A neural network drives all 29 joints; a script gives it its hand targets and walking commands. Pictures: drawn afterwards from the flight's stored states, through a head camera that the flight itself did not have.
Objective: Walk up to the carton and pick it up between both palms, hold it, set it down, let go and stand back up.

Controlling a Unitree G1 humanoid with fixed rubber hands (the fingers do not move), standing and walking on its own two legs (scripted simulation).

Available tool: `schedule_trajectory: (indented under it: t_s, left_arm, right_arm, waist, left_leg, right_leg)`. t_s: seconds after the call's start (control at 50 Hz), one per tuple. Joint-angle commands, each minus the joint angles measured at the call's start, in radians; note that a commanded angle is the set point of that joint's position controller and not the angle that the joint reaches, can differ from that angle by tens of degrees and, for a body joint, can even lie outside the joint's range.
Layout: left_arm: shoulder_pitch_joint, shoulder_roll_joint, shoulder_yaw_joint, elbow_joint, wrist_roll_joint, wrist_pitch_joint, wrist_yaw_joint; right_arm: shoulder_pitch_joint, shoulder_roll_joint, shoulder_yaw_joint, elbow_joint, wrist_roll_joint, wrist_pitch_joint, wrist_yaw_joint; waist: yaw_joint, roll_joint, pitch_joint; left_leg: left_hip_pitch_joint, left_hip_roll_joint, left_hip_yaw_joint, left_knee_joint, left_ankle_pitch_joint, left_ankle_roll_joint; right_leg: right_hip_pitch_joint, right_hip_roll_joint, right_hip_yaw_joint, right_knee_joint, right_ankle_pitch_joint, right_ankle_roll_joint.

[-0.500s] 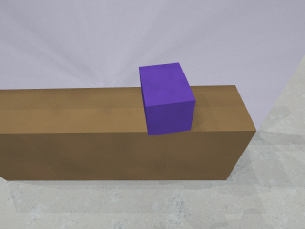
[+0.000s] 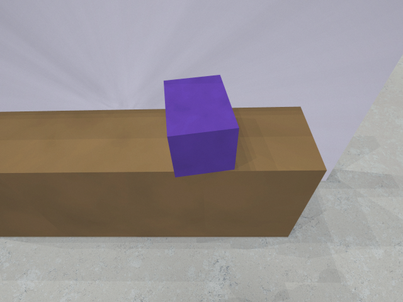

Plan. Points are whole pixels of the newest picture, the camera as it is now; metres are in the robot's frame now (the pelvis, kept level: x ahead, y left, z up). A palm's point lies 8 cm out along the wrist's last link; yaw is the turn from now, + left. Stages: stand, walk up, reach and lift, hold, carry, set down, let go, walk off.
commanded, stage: walk up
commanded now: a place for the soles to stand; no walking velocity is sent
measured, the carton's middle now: (198, 124) +0.70 +0.07 -0.09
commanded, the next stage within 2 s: none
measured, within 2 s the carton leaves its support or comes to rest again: neither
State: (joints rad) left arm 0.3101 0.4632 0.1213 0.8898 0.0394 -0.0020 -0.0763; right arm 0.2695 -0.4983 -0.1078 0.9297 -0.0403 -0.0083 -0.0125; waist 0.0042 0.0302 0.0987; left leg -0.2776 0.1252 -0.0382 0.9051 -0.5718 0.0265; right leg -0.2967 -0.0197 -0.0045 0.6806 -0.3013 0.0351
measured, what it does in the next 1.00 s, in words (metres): steps on the spot: left foot, then right foot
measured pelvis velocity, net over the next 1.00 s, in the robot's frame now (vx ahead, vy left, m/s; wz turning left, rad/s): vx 0.08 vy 0.02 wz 0.00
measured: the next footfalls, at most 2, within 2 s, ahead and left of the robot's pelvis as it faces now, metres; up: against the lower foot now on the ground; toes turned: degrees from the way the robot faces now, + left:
left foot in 0.22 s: +0.17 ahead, +0.13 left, +0.00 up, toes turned -1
right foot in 0.56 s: +0.11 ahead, -0.10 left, +0.00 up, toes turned -2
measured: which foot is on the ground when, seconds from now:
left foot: up 0.00-0.20, down 0.22-1.00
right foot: down 0.00-0.26, up 0.28-0.54, down 0.56-1.00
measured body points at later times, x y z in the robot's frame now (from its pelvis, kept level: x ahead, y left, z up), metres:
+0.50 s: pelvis +0.08 +0.03 +0.01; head +0.13 +0.02 +0.46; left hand +0.17 +0.36 -0.09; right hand +0.18 -0.29 -0.10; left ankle +0.14 +0.11 -0.72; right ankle +0.05 -0.10 -0.69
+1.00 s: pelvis +0.08 +0.02 +0.02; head +0.09 +0.02 +0.47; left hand +0.22 +0.33 -0.08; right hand +0.17 -0.31 -0.09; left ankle +0.13 +0.13 -0.72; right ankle +0.07 -0.09 -0.72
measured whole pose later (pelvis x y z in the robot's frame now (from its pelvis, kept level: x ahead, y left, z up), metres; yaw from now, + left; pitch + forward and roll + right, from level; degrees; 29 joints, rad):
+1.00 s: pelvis +0.08 +0.02 +0.02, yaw +0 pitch -3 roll +0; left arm 0.05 0.38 0.04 0.96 0.01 -0.01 0.00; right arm 0.15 -0.42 -0.02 0.97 0.00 -0.01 0.01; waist -0.02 0.01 0.09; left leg -0.25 -0.01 -0.02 0.49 -0.19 0.01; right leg -0.15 -0.01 -0.05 0.49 -0.28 0.00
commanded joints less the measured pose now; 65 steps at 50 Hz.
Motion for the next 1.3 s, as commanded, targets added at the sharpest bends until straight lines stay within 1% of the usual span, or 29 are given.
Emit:
schedule_trajectory:
  t_s: [0.0,0.02,0.06,0.1,0.14,0.2,0.22,0.24,0.26,0.28,0.3,0.32,0.42,0.5,0.52,0.56,0.6,0.64,0.66,0.7,0.76,0.86,1.0,1.02,1.06,1.16,1.2,1.22,1.28]
  left_arm:
    - [-0.027,0.287,0.061,-0.115,-0.010,-0.029,0.035]
    - [-0.006,0.225,0.037,-0.096,-0.019,-0.040,0.048]
    - [0.000,0.234,0.036,-0.082,-0.026,-0.049,0.064]
    - [0.024,0.225,0.025,-0.094,-0.027,-0.067,0.083]
    - [0.034,0.200,0.016,-0.101,-0.034,-0.064,0.094]
    - [-0.118,0.153,-0.008,-0.152,-0.044,-0.038,0.089]
    - [-0.089,0.115,-0.011,-0.150,-0.055,-0.032,0.092]
    - [-0.012,0.087,-0.026,-0.130,-0.055,-0.012,0.098]
    - [0.010,0.137,-0.022,-0.101,-0.050,0.009,0.100]
    - [0.068,0.175,-0.009,-0.071,-0.055,0.015,0.105]
    - [0.015,0.172,-0.009,-0.064,-0.048,0.010,0.102]
    - [0.034,0.147,-0.013,-0.033,-0.051,0.003,0.100]
    - [-0.056,0.099,-0.031,-0.055,-0.033,-0.004,0.094]
    - [-0.017,0.086,-0.031,-0.032,-0.037,-0.016,0.104]
    - [-0.008,0.071,-0.029,-0.022,-0.028,-0.017,0.106]
    - [-0.085,0.135,-0.016,-0.032,-0.014,-0.027,0.115]
    - [-0.210,0.203,-0.020,-0.071,-0.027,-0.028,0.101]
    - [-0.248,0.141,-0.034,-0.072,-0.025,-0.026,0.090]
    - [-0.207,0.147,-0.032,-0.066,-0.035,-0.024,0.093]
    - [-0.213,0.133,-0.034,-0.049,-0.031,-0.023,0.096]
    - [-0.181,0.147,-0.025,-0.018,-0.031,-0.012,0.088]
    - [-0.244,0.139,-0.031,-0.004,-0.034,-0.020,0.085]
    - [-0.307,0.130,-0.033,0.051,-0.025,-0.023,0.074]
    - [-0.300,0.125,-0.039,0.052,-0.027,-0.021,0.075]
    - [-0.286,0.127,-0.037,0.065,-0.032,-0.019,0.075]
    - [-0.282,0.109,-0.046,0.095,-0.027,-0.011,0.068]
    - [-0.245,0.098,-0.056,0.129,-0.027,-0.021,0.067]
    - [-0.255,0.118,-0.047,0.124,-0.019,-0.028,0.068]
    - [-0.246,0.121,-0.052,0.130,-0.017,-0.027,0.071]
  right_arm:
    - [-0.002,-0.158,-0.018,-0.105,0.033,-0.029,0.017]
    - [0.000,-0.155,-0.016,-0.114,0.044,-0.038,0.021]
    - [0.038,-0.132,-0.009,-0.104,0.039,-0.030,0.027]
    - [0.037,-0.113,-0.012,-0.135,0.040,-0.030,0.028]
    - [-0.013,-0.099,-0.009,-0.143,0.019,-0.019,0.032]
    - [0.138,-0.112,-0.040,-0.110,0.019,-0.010,0.018]
    - [0.131,-0.172,-0.051,-0.106,0.011,-0.013,0.025]
    - [0.003,-0.176,-0.032,-0.158,0.018,-0.011,0.014]
    - [-0.068,-0.163,-0.028,-0.183,0.030,-0.008,0.013]
    - [-0.099,-0.179,-0.025,-0.183,0.018,-0.005,0.014]
    - [-0.087,-0.122,-0.012,-0.198,0.020,-0.001,0.017]
    - [-0.093,-0.140,-0.004,-0.181,0.015,0.000,0.018]
    - [0.023,-0.118,0.012,-0.157,0.027,-0.014,0.005]
    - [-0.080,-0.132,0.010,-0.174,0.039,-0.006,0.003]
    - [-0.084,-0.125,0.029,-0.162,0.034,0.003,0.004]
    - [-0.105,-0.048,0.050,-0.168,0.054,-0.004,0.003]
    - [-0.091,-0.055,0.037,-0.122,0.060,0.017,0.001]
    - [-0.020,-0.091,0.034,-0.082,0.051,0.008,0.016]
    - [-0.070,-0.091,0.026,-0.094,0.043,0.009,0.024]
    - [-0.050,-0.102,0.026,-0.055,0.041,-0.005,0.017]
    - [-0.099,-0.098,0.040,-0.071,0.051,-0.011,0.013]
    - [-0.148,-0.087,0.051,-0.027,0.033,-0.009,0.012]
    - [-0.161,-0.098,0.050,0.000,0.025,-0.010,0.019]
    - [-0.160,-0.114,0.056,0.000,0.031,-0.016,0.014]
    - [-0.155,-0.115,0.052,0.017,0.028,-0.018,0.020]
    - [-0.185,-0.118,0.056,0.043,0.027,-0.019,0.024]
    - [-0.207,-0.094,0.062,0.039,0.023,-0.018,0.024]
    - [-0.190,-0.097,0.059,0.038,0.022,-0.018,0.024]
    - [-0.161,-0.097,0.068,0.051,0.034,-0.021,0.029]
  waist:
    - [0.028,-0.206,0.043]
    - [0.012,-0.094,0.057]
    - [0.005,-0.078,0.014]
    - [0.007,-0.035,0.006]
    - [0.037,-0.066,-0.005]
    - [-0.077,-0.124,-0.102]
    - [-0.090,0.111,-0.117]
    - [-0.022,0.194,-0.062]
    - [-0.001,0.139,-0.033]
    - [0.012,0.198,0.007]
    - [-0.013,0.116,0.064]
    - [0.005,0.185,0.020]
    - [-0.042,0.050,-0.127]
    - [0.016,0.006,-0.192]
    - [0.035,0.058,-0.153]
    - [0.009,-0.170,-0.110]
    - [-0.021,-0.201,-0.077]
    - [-0.049,-0.114,-0.082]
    - [-0.032,-0.024,-0.051]
    - [-0.025,-0.067,-0.078]
    - [0.015,-0.094,-0.146]
    - [0.016,0.031,-0.073]
    - [-0.004,-0.063,-0.138]
    - [0.008,0.011,-0.120]
    - [0.004,-0.021,-0.119]
    - [-0.001,0.025,-0.079]
    - [0.008,0.039,-0.086]
    - [0.007,-0.070,-0.086]
    - [-0.025,-0.033,-0.115]
  left_leg:
    - [-0.297,-0.065,-0.055,0.170,0.007,0.016]
    - [-0.290,-0.046,-0.058,0.137,0.031,0.022]
    - [-0.187,-0.038,0.003,-0.043,0.057,0.009]
    - [-0.145,-0.033,-0.007,-0.048,0.125,0.003]
    - [-0.148,-0.056,0.009,-0.199,0.209,0.008]
    - [0.215,-0.103,0.038,-0.390,0.491,0.037]
    - [0.290,0.015,-0.150,-0.475,0.463,0.044]
    - [0.117,0.154,-0.395,-0.633,0.333,0.116]
    - [-0.026,0.184,-0.406,-0.666,0.039,0.156]
    - [-0.115,0.160,-0.383,-0.683,-0.023,0.163]
    - [-0.148,0.152,-0.316,-0.686,0.013,0.168]
    - [-0.103,0.106,-0.266,-0.658,0.122,0.162]
    - [0.189,0.097,-0.192,-0.491,0.629,0.176]
    - [0.181,0.111,-0.139,-0.367,0.818,0.163]
    - [0.098,0.098,-0.136,-0.353,0.807,0.124]
    - [-0.070,-0.024,-0.051,-0.243,0.686,0.045]
    - [0.033,-0.108,-0.006,-0.166,0.110,-0.004]
    - [0.083,-0.094,-0.025,-0.300,0.144,0.006]
    - [0.089,-0.096,-0.028,-0.353,0.383,0.019]
    - [0.119,-0.031,-0.044,-0.416,0.710,0.019]
    - [0.054,-0.014,-0.118,-0.364,0.624,0.051]
    - [0.058,-0.030,-0.105,-0.442,0.599,0.023]
    - [0.076,-0.043,-0.103,-0.486,0.518,0.015]
    - [0.057,-0.037,-0.119,-0.526,0.467,0.025]
    - [0.033,-0.033,-0.123,-0.528,0.501,0.025]
    - [0.005,-0.006,-0.193,-0.648,0.201,0.025]
    - [-0.014,0.013,-0.223,-0.658,0.235,0.031]
    - [-0.024,-0.004,-0.215,-0.647,0.292,0.030]
    - [0.058,-0.028,-0.176,-0.592,0.319,0.018]
  right_leg:
    - [0.077,-0.304,0.575,-0.481,-0.423,-0.319]
    - [0.068,-0.310,0.487,-0.391,-0.116,-0.314]
    - [0.129,-0.280,0.305,-0.316,0.147,-0.277]
    - [0.095,-0.334,0.331,-0.267,0.391,-0.281]
    - [0.167,-0.267,0.224,-0.183,0.622,-0.254]
    - [-0.039,-0.172,0.105,-0.017,0.402,-0.151]
    - [-0.151,-0.049,0.025,0.158,0.126,-0.094]
    - [-0.140,0.072,-0.013,0.264,-0.244,-0.052]
    - [-0.070,0.007,0.051,0.331,-0.290,-0.059]
    - [-0.033,0.013,0.100,0.370,-0.317,-0.061]
    - [-0.069,0.026,0.065,0.364,-0.304,-0.076]
    - [-0.052,0.007,0.058,0.335,-0.283,-0.073]
    - [-0.080,0.016,0.030,0.129,-0.212,-0.053]
    - [0.058,0.014,-0.012,-0.112,-0.087,-0.066]
    - [0.156,-0.004,0.028,-0.282,0.051,-0.064]
    - [0.247,-0.170,0.242,-0.318,0.385,-0.087]
    - [0.087,-0.319,0.305,-0.248,0.429,-0.265]
    - [0.051,-0.245,0.188,-0.207,0.330,-0.223]
    - [0.018,-0.190,0.146,-0.204,0.256,-0.182]
    - [0.082,-0.107,0.080,-0.164,0.332,-0.102]
    - [0.143,-0.094,0.080,-0.205,0.157,-0.098]
    - [0.110,-0.128,0.107,-0.266,0.115,-0.100]
    - [0.157,-0.137,0.104,-0.338,0.047,-0.100]
    - [0.170,-0.129,0.102,-0.326,0.041,-0.097]
    - [0.195,-0.113,0.072,-0.321,0.037,-0.091]
    - [0.154,-0.086,0.041,-0.344,-0.107,-0.076]
    - [0.179,-0.084,0.039,-0.355,-0.076,-0.078]
    - [0.204,-0.100,0.037,-0.363,-0.070,-0.075]
    - [0.147,-0.117,0.053,-0.374,-0.068,-0.083]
